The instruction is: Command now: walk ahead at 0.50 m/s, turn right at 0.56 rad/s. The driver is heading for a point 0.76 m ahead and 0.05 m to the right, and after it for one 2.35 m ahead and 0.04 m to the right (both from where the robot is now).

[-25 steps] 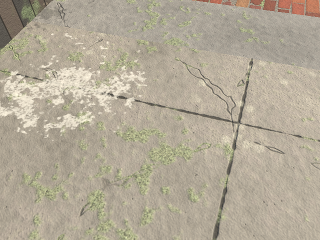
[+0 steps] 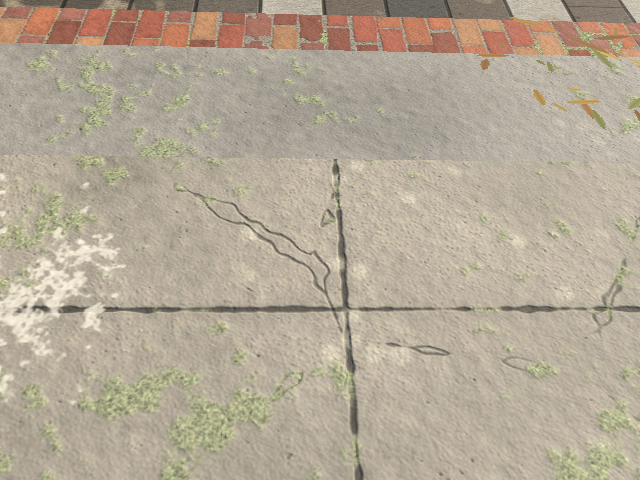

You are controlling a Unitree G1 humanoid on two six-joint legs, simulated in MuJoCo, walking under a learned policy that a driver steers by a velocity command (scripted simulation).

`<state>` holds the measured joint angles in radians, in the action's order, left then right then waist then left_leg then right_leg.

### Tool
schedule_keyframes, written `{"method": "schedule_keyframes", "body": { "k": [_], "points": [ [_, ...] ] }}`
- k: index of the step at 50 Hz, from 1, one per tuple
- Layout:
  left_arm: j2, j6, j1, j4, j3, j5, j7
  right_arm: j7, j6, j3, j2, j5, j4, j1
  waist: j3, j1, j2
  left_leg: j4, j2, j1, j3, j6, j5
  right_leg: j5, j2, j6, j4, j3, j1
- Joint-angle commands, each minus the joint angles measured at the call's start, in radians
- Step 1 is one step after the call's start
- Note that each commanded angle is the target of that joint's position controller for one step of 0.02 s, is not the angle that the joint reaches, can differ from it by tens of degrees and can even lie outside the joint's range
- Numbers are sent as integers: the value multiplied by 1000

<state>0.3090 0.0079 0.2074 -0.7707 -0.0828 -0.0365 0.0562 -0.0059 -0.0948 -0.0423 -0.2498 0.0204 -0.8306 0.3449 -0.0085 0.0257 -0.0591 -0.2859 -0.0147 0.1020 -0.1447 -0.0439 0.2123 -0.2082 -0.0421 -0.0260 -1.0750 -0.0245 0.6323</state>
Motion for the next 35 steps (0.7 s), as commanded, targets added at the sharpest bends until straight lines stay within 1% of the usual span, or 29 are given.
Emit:
{"method": "schedule_keyframes", "body": {
  "k": [1, 3, 4, 6, 8, 9, 10, 11, 12, 13, 14, 15, 16, 17, 18, 19, 20, 21, 22, 23, 24, 26, 28, 30, 32, 33, 34, 35],
  "points": [
    [4, -4, -64, 86, 11, 1, 14, 1, -15, -23, -103, -1, 42, 1, -32, -12, 142, 130, 262, -61, 116, -103, -331, 98, -28, 13, 79, 1, 116],
    [-9, -8, -128, 107, 22, 2, 23, 2, -13, -25, -109, 0, 33, 7, -49, 0, 146, 130, 247, -51, 56, -91, -334, 165, -26, 4, 205, 34, 71],
    [-14, -10, -164, 122, 27, 2, 27, 1, -12, -27, -118, -1, 27, 18, -59, 10, 147, 130, 252, -54, 36, -88, -339, 180, -25, -4, 263, 54, 49],
    [-12, -12, -219, 147, 32, -1, 32, -4, -7, -33, -137, -1, 10, 49, -75, 24, 145, 119, 270, -90, 6, -80, -375, 155, -18, -29, 347, 94, 19],
    [-4, -12, -242, 162, 32, -5, 31, -8, 5, -37, -151, 0, -6, 75, -78, 28, 144, 70, 282, -145, -28, -68, -486, 91, 6, -61, 408, 132, -16],
    [1, -12, -235, 165, 30, -7, 27, -11, 12, -38, -162, 1, -12, 79, -66, 19, 151, 17, 284, -167, -51, -60, -629, 43, 32, -81, 432, 153, -57],
    [10, -12, -207, 160, 25, -11, 21, -15, 19, -42, -181, 2, -18, 83, -39, 3, 166, -64, 287, -187, -71, -53, -802, -14, 69, -103, 444, 176, -116],
    [25, -15, -137, 144, 17, -12, 13, -17, 28, -45, -199, 2, -23, 86, 8, -30, 171, -193, 288, -198, -85, -51, -932, -61, 109, -129, 462, 186, -201],
    [45, -25, -3, 106, 3, -17, 3, -18, 37, -46, -209, -2, -20, 80, 88, -91, 153, -387, 279, -148, -103, -40, -913, -47, 146, -158, 524, 178, -371],
    [103, -31, 172, 51, -23, -26, -15, -17, 39, -42, -197, 1, 3, 69, 192, -169, 83, -661, 255, 39, -110, -10, -665, -74, 81, -201, 573, 53, -639],
    [224, -29, 165, 61, -51, -17, -30, 3, 34, -13, -65, -2, 77, 103, 275, -99, -165, -1001, 103, 475, -94, 47, 234, -135, -236, -312, 621, -444, -944],
    [245, -18, 211, 87, -59, 16, -36, 8, 26, -29, -144, 6, 116, 0, 347, -159, -79, -1154, 9, 618, 123, 61, 335, -59, -316, -381, 761, -764, -980],
    [217, -13, 176, 62, -53, 21, -45, 13, 18, -28, -142, -2, 141, -84, 199, -142, -5, -1138, 73, 702, 176, 50, 220, 40, -282, -354, 770, -577, -901],
    [158, -17, 133, 53, -37, 28, -51, 11, 7, -18, -126, -6, 134, -77, 89, -99, 37, -1040, 110, 662, 167, 47, 139, 162, -244, -321, 780, -459, -745],
    [121, -24, 87, 56, -26, 27, -54, 9, 10, -18, -123, 2, 120, -63, 35, -51, 66, -958, 135, 592, 171, 50, 121, 259, -184, -281, 794, -373, -629],
    [97, -31, 55, 59, -17, 33, -55, 10, 27, -18, -122, 20, 115, -34, 24, -13, 55, -914, 143, 522, 175, 62, 123, 328, -141, -267, 810, -317, -547],
    [85, -39, 42, 64, -11, 35, -52, 13, 46, -18, -119, 29, 107, -9, 36, 5, 47, -886, 144, 476, 174, 71, 127, 370, -121, -265, 821, -283, -505],
    [87, -50, 54, 60, -11, 37, -48, 17, 60, -18, -111, 33, 110, -8, 42, 11, 47, -863, 137, 464, 165, 80, 127, 407, -106, -270, 826, -271, -484],
    [87, -59, 67, 49, -9, 36, -46, 21, 69, -15, -97, 31, 105, -3, 43, 17, 49, -828, 136, 468, 153, 83, 97, 410, -97, -266, 843, -237, -477],
    [87, -65, 81, 41, -8, 33, -45, 24, 73, -12, -87, 26, 104, -17, 24, 14, 48, -791, 134, 475, 139, 86, 57, 484, -94, -256, 855, -209, -465],
    [83, -70, 101, 27, -4, 32, -46, 25, 73, -10, -78, 23, 108, -42, 6, 7, 44, -748, 133, 482, 128, 87, 14, 596, -90, -239, 855, -176, -464],
    [68, -74, 131, 3, 6, 33, -46, 26, 72, -4, -64, 19, 113, -88, -3, -8, 29, -648, 123, 473, 112, 78, -69, 784, -67, -181, 832, -100, -484],
    [65, -75, 145, -11, 13, 32, -49, 27, 70, 2, -57, 7, 117, -132, 6, -30, 2, -552, 105, 452, 98, 59, -142, 842, -57, -132, 820, -51, -518],
    [62, -74, 161, -24, 19, 27, -56, 27, 68, 6, -53, -3, 120, -174, 8, -54, -10, -465, 84, 429, 88, 37, -201, 836, -63, -109, 817, -22, -559],
    [58, -70, 171, -39, 24, 18, -65, 27, 66, 9, -53, -3, 117, -195, 3, -67, -9, -402, 58, 404, 90, 19, -207, 826, -82, -104, 800, -6, -599],
    [60, -68, 169, -45, 26, 14, -70, 26, 63, 8, -58, -1, 115, -193, -1, -65, -9, -376, 42, 388, 94, 8, -180, 841, -98, -104, 778, -2, -619],
    [68, -64, 157, -47, 24, 13, -77, 25, 61, 4, -71, 4, 111, -179, -2, -56, -12, -356, 22, 368, 94, -5, -133, 884, -112, -103, 741, 1, -639],
    [82, -61, 142, -46, 20, 15, -85, 25, 58, -3, -89, 9, 103, -148, 5, -40, -18, -337, -3, 338, 85, -21, -79, 955, -121, -101, 682, 1, -659]
  ]
}}
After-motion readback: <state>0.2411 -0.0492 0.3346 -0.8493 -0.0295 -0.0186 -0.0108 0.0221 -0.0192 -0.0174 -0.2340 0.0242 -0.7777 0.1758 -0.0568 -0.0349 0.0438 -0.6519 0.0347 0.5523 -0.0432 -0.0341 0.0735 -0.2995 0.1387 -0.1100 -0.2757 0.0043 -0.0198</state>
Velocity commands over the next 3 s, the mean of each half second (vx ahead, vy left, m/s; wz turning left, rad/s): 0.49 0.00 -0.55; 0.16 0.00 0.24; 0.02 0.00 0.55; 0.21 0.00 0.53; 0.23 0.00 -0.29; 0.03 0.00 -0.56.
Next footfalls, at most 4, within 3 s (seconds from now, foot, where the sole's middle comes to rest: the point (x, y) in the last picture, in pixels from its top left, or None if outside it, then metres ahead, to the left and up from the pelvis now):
0.26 right None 0.27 -0.13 -0.78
0.76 left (335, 461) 0.53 -0.05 -0.78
1.28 right None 0.48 -0.23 -0.78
1.76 left None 0.40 -0.04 -0.78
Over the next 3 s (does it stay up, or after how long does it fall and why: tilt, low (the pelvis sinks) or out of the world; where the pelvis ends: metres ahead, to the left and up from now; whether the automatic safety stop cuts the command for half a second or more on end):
stays up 0.72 0.05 0.00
